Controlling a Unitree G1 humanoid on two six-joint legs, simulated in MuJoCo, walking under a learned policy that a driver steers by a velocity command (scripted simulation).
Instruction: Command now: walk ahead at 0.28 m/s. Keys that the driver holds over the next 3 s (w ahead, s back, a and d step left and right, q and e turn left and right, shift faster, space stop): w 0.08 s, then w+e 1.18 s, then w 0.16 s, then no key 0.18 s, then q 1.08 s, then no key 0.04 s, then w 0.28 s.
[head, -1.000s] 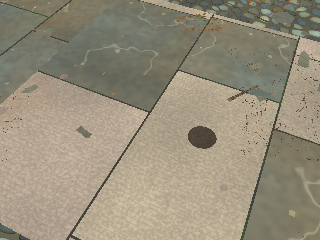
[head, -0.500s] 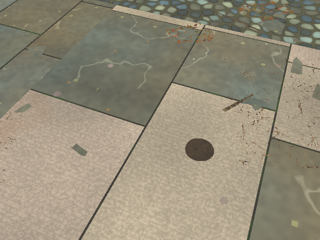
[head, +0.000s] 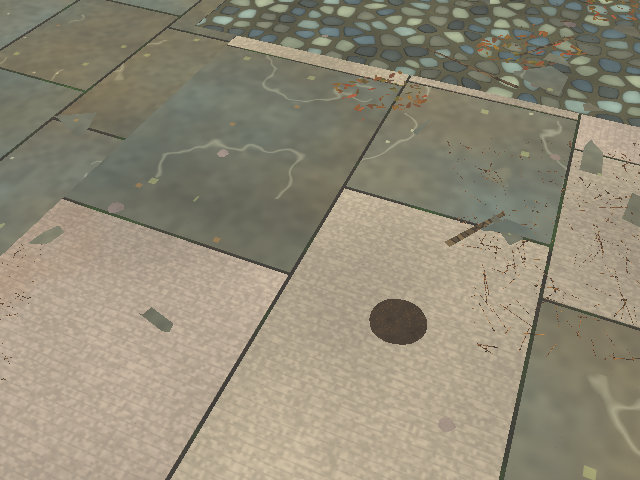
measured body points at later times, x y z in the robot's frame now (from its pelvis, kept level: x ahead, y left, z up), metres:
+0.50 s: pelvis +0.19 +0.00 +0.00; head +0.22 -0.01 +0.44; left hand +0.42 +0.19 -0.11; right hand +0.09 -0.24 -0.15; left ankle +0.04 +0.11 -0.73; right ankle +0.36 -0.16 -0.70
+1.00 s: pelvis +0.47 -0.10 +0.01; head +0.49 -0.13 +0.46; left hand +0.63 +0.15 -0.10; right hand +0.57 -0.42 -0.08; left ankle +0.72 -0.03 -0.69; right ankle +0.37 -0.14 -0.73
